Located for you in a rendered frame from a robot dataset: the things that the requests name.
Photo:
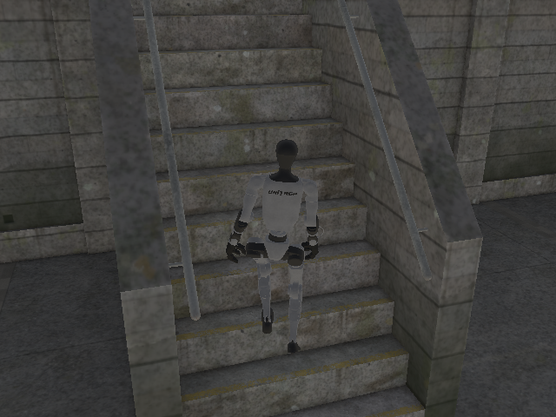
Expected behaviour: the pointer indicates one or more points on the robot torso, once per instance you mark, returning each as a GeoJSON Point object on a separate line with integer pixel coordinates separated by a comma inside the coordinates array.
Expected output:
{"type": "Point", "coordinates": [281, 203]}

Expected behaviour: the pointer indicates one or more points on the robot left forearm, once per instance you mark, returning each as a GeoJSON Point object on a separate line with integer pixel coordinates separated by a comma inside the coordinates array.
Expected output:
{"type": "Point", "coordinates": [238, 230]}

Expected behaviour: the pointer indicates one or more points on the right robot upper arm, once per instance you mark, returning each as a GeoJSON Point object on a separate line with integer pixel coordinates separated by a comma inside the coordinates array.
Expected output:
{"type": "Point", "coordinates": [310, 188]}

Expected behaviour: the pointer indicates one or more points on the left robot upper arm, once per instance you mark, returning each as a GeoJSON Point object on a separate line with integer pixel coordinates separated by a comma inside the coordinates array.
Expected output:
{"type": "Point", "coordinates": [255, 182]}

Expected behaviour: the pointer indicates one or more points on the right robot hand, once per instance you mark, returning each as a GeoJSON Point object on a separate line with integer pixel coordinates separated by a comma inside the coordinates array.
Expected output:
{"type": "Point", "coordinates": [308, 247]}

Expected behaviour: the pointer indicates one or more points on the robot right forearm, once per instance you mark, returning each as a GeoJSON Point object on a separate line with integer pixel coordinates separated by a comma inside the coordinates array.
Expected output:
{"type": "Point", "coordinates": [312, 233]}

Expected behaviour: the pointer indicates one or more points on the left robot thigh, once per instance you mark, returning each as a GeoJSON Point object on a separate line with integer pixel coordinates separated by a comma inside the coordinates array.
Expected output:
{"type": "Point", "coordinates": [255, 249]}

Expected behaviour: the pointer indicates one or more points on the left robot hand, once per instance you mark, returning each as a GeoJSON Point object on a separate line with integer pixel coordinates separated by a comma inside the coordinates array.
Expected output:
{"type": "Point", "coordinates": [233, 249]}

